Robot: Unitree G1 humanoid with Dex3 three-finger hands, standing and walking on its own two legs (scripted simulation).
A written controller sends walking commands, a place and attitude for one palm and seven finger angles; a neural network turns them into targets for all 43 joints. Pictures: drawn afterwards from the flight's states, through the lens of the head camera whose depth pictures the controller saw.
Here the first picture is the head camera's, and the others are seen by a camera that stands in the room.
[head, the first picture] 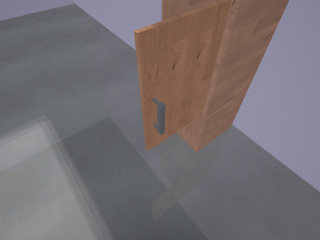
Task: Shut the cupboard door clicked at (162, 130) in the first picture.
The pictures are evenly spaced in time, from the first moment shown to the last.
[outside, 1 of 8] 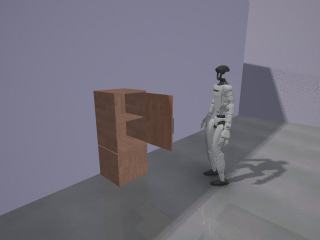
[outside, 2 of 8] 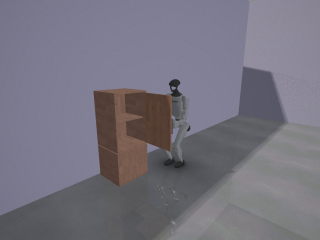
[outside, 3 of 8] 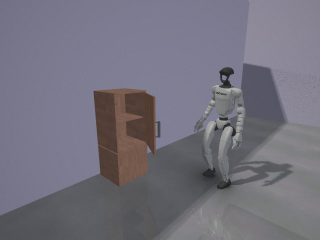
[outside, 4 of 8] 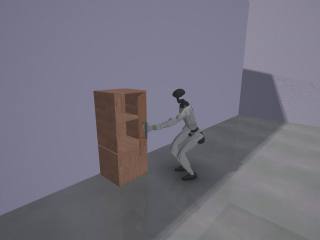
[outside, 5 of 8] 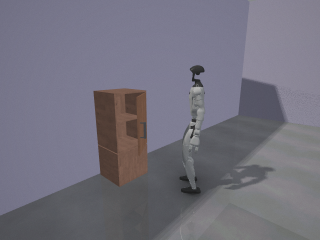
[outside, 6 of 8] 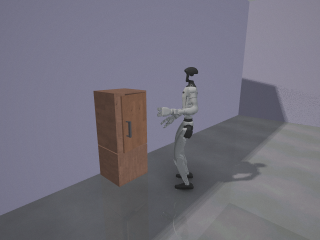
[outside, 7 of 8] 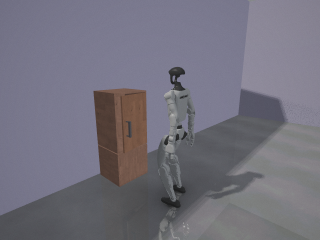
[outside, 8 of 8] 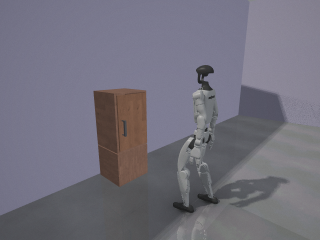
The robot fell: no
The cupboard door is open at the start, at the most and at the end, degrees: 91 91 0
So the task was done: yes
